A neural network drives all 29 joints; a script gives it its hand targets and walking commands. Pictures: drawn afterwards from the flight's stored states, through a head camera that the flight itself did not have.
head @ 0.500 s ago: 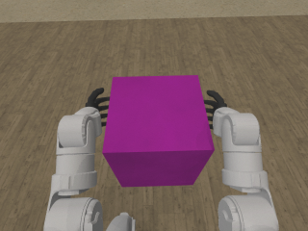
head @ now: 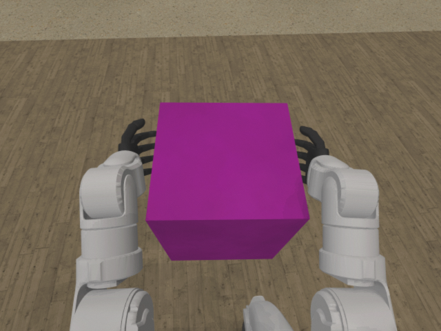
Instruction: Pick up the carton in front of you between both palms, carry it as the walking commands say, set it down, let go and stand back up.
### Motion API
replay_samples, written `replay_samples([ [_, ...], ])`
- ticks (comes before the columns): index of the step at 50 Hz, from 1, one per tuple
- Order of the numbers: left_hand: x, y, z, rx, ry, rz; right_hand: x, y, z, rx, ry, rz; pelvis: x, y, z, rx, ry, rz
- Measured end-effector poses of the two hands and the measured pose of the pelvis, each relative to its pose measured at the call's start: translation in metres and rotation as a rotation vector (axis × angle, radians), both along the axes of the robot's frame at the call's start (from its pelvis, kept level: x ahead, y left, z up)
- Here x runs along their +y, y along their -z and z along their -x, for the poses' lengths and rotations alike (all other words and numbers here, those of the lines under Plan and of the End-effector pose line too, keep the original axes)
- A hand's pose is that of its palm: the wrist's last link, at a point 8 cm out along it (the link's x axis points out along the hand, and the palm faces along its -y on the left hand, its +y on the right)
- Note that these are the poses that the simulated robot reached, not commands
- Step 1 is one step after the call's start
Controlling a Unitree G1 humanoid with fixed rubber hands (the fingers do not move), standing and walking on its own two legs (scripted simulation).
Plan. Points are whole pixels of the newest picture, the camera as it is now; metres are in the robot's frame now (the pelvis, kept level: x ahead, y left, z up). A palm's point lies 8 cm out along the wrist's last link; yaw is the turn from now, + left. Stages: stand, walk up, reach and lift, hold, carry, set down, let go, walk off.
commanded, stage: carry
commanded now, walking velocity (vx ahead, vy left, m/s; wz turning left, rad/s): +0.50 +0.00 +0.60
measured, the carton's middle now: (223, 190) +0.37 -0.03 +0.02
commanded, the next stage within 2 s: none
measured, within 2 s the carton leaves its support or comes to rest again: neither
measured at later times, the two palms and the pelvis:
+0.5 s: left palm (79, 81) +0.61 +0.24 +0.08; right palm (213, 54) +0.71 -0.04 +0.07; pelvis +0.31 -0.02 -0.03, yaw +15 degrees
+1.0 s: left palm (108, 5) +0.96 +0.23 +0.06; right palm (214, 6) +0.95 -0.07 +0.06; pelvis +0.59 +0.07 -0.05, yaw +2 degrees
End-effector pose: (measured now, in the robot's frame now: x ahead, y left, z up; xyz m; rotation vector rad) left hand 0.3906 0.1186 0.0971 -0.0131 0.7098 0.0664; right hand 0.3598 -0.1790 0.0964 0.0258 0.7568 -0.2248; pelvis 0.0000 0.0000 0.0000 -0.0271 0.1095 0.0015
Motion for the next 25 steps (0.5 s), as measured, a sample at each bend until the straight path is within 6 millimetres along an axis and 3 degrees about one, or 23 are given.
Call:
replay_samples([
  [5,0.005,-0.004,-0.066,-0.053,-0.068,-0.006,0.003,-0.004,-0.088,-0.053,-0.062,-0.009,-0.017,0.015,-0.077,0.002,-0.052,-0.026],
  [9,0.017,0.005,-0.113,-0.07,-0.137,-0.054,0.016,0.01,-0.162,-0.071,-0.161,-0.014,-0.029,0.042,-0.139,-0.019,-0.098,-0.036],
  [15,0.053,0.033,-0.14,0.071,-0.262,-0.064,0.057,0.039,-0.229,0.065,-0.31,-0.004,-0.039,0.033,-0.202,-0.021,-0.17,-0.053],
  [20,0.087,0.027,-0.173,0.049,-0.362,-0.061,0.097,0.038,-0.288,0.043,-0.397,-0.02,-0.036,0.027,-0.252,-0.012,-0.232,-0.063],
  [25,0.122,0.015,-0.22,-0.015,-0.425,-0.052,0.137,0.027,-0.349,-0.019,-0.437,-0.036,-0.02,0.029,-0.311,-0.005,-0.257,-0.058],
])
